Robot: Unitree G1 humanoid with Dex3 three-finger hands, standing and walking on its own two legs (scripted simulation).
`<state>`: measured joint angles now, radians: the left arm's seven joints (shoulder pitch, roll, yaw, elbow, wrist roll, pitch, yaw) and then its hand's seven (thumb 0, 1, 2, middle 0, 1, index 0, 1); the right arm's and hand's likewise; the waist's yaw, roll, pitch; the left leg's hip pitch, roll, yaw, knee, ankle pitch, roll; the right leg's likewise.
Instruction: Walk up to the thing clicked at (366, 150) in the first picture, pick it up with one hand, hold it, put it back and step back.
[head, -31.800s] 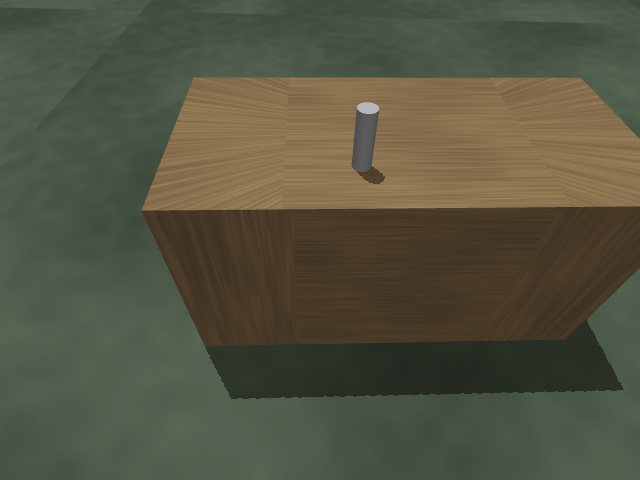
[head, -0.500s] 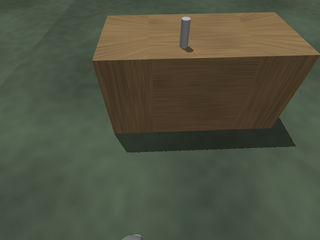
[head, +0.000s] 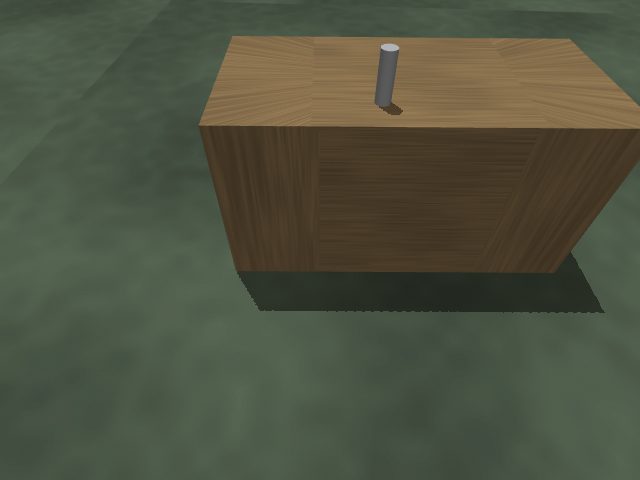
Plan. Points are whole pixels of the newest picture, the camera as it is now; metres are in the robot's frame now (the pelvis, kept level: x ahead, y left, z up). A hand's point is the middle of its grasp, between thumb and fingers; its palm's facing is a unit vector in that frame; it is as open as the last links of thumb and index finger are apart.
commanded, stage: step back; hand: right
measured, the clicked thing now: (386, 76) +1.12 -0.15 -0.04
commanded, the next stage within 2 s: stand in 0.30 s
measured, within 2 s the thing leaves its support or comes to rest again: neither
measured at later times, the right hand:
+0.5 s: hand out of the picture +0.15 -0.23 -0.13, palm faces +0.00 +0.94 -0.33, open 7.3 cm
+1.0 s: hand out of the picture +0.05 -0.25 -0.14, palm faces +0.00 +0.94 -0.34, open 7.4 cm
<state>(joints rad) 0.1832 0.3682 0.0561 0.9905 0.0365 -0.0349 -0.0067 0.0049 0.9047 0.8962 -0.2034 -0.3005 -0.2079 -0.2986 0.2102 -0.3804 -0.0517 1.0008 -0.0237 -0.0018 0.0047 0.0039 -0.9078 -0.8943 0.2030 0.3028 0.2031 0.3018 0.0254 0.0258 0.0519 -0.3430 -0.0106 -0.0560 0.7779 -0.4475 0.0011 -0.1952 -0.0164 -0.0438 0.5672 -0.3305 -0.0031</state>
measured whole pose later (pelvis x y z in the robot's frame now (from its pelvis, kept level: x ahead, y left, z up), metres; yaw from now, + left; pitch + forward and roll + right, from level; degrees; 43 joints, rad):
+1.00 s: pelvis +0.00 +0.01 +0.02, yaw -1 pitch -2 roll +0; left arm 0.13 0.36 0.01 1.15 0.01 -0.01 -0.01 0.01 0.91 0.90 -0.20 -0.30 -0.21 -0.30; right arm 0.12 -0.35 -0.02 1.17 -0.01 -0.01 0.01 0.00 -0.91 -0.89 0.20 0.30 0.20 0.30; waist -0.01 0.00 0.06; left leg -0.17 0.01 0.02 0.33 -0.12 0.00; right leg -0.09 -0.02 -0.01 0.33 -0.20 0.02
